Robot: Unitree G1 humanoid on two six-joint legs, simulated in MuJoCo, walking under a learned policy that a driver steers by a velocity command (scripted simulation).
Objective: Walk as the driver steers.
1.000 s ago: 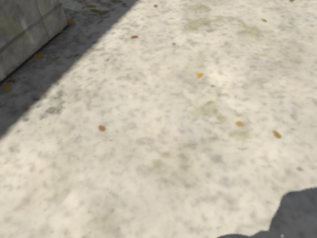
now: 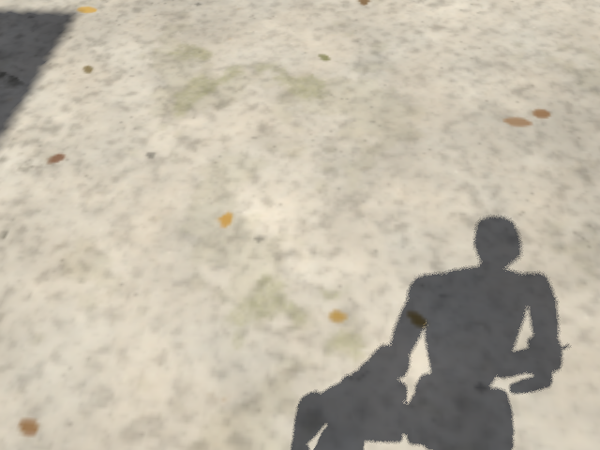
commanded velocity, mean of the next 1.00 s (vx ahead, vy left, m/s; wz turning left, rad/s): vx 0.05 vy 0.00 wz -0.42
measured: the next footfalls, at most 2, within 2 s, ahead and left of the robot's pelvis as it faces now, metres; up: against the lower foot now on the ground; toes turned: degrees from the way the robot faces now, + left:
left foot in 0.14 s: +0.09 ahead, +0.12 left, +0.00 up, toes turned -7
right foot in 0.60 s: +0.00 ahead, -0.09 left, +0.00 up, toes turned -23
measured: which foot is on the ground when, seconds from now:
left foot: up 0.00-0.12, down 0.14-0.60, up 0.62-1.00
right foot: down 0.00-0.14, up 0.16-0.58, down 0.60-1.00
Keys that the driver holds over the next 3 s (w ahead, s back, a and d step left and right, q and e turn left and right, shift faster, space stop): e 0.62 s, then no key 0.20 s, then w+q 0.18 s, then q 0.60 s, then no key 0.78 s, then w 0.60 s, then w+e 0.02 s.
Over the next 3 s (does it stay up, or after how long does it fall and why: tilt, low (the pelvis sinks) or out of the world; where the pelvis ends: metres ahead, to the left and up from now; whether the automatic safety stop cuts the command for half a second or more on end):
stays up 0.32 -0.03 -0.01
